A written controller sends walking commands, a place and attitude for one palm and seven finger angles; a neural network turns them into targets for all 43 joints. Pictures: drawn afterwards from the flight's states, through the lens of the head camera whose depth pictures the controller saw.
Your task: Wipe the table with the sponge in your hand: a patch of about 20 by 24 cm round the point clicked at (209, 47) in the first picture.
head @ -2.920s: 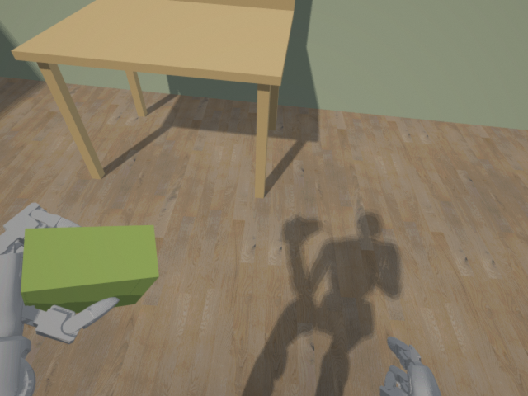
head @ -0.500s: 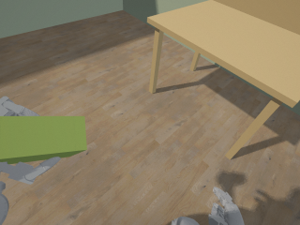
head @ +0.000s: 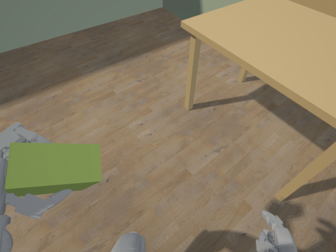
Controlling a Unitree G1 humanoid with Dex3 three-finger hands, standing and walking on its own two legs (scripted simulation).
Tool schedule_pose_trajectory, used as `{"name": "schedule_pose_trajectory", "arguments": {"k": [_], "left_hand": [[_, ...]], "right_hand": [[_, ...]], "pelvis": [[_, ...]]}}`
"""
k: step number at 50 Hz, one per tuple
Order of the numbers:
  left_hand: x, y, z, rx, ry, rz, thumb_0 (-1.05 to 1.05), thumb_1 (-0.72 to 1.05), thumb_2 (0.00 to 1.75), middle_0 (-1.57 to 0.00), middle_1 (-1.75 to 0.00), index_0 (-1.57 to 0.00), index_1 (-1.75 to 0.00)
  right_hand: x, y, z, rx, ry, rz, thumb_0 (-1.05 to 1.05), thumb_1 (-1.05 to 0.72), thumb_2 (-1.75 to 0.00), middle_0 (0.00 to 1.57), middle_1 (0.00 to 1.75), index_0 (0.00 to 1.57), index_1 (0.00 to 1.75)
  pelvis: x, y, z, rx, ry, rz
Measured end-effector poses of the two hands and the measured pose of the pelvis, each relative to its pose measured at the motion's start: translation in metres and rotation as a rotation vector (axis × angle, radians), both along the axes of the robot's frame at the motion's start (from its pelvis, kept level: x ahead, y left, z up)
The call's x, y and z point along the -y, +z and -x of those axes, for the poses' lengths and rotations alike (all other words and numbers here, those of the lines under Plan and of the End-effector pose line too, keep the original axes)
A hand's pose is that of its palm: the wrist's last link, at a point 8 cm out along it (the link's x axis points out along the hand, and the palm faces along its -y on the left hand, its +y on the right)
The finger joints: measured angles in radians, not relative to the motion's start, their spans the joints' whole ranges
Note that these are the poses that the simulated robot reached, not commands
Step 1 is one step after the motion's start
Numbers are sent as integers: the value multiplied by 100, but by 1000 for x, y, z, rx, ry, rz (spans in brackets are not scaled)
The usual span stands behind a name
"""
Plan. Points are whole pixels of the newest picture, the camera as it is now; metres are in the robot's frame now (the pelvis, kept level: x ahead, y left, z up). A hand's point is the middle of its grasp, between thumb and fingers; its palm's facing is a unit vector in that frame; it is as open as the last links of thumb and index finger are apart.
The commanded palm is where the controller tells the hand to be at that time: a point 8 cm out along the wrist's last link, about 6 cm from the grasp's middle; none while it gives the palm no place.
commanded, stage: walk to a spot facing it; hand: left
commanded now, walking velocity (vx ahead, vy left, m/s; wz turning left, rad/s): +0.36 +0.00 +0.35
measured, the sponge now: (66, 170) +0.23 +0.19 +0.15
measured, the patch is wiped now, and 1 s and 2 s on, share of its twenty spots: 0.00 0.00 0.00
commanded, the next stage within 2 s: turn to face it in 1.08 s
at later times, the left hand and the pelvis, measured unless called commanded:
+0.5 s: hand (43, 110) +0.33 +0.24 +0.20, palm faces +0.45 -0.74 -0.50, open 10.3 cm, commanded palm +0.28 +0.29 +0.18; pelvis +0.14 +0.00 +0.00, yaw +5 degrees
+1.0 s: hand (50, 80) +0.43 +0.28 +0.19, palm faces +0.59 -0.64 -0.49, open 10.3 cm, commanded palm +0.36 +0.31 +0.18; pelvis +0.28 +0.00 -0.02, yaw +16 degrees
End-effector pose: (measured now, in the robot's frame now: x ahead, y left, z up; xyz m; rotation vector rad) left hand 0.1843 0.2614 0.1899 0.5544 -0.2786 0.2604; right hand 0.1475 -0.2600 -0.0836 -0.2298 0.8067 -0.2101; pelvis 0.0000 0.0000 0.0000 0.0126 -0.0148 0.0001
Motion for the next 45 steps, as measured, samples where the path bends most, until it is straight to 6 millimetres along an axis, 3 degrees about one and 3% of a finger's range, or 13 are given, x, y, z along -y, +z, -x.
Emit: {"name": "schedule_pose_trajectory", "arguments": {"k": [6,10,13,18,22,26,31,35,39,42,45], "left_hand": [[-23,12,-21,68,66,-22,0,-51,100,-71,-135,-71,-135],[-43,1,-44,144,106,4,0,-51,100,-71,-135,-71,-135],[-52,-9,-69,147,122,32,0,-51,100,-71,-135,-71,-136],[-44,1,-94,108,109,27,0,-51,100,-71,-135,-71,-136],[-26,20,-96,94,91,-21,0,-51,100,-71,-135,-71,-136],[-15,26,-102,60,155,-76,0,-51,100,-71,-136,-71,-136],[-12,0,-122,23,286,-19,0,-51,100,-71,-136,-71,-136],[-7,-16,-141,-30,324,79,0,-51,100,-71,-136,-71,-136],[1,-12,-162,-52,281,64,0,-51,100,-71,-136,-71,-136],[-1,2,-175,-19,252,11,0,-51,100,-71,-136,-71,-136],[-12,15,-182,32,256,-42,0,-51,100,-71,-136,-71,-136]], "right_hand": [[-3,11,-43,-11,33,56,1,-90,-90,20,30,19,30],[-24,0,-79,29,40,64,1,-90,-90,20,30,19,30],[-50,-7,-103,51,61,-2,1,-90,-90,20,30,19,30],[-92,-6,-130,63,134,-135,1,-90,-90,20,30,20,30],[-104,-7,-147,51,181,-197,1,-90,-90,20,30,20,30],[-93,-19,-169,18,205,-217,1,-90,-90,21,30,20,30],[-53,-41,-205,-36,231,-157,1,-90,-90,21,30,20,30],[-19,-28,-235,-57,234,-69,1,-90,-90,20,30,20,30],[2,-8,-266,-42,233,6,1,-90,-90,20,30,20,30],[5,4,-290,-30,239,46,1,-90,-90,20,30,19,30],[-5,8,-314,-17,251,65,1,-90,-90,20,30,19,30]], "pelvis": [[-8,0,-41,-11,23,-11],[-23,-18,-71,4,24,-15],[-25,-20,-83,21,41,-14],[-19,-9,-103,2,64,6],[-10,0,-124,-17,77,19],[6,-1,-150,-22,92,18],[26,-13,-178,-1,152,1],[31,-3,-199,5,179,-22],[34,4,-219,-4,217,-34],[32,5,-235,-14,242,-38],[24,1,-252,-26,256,-37]]}}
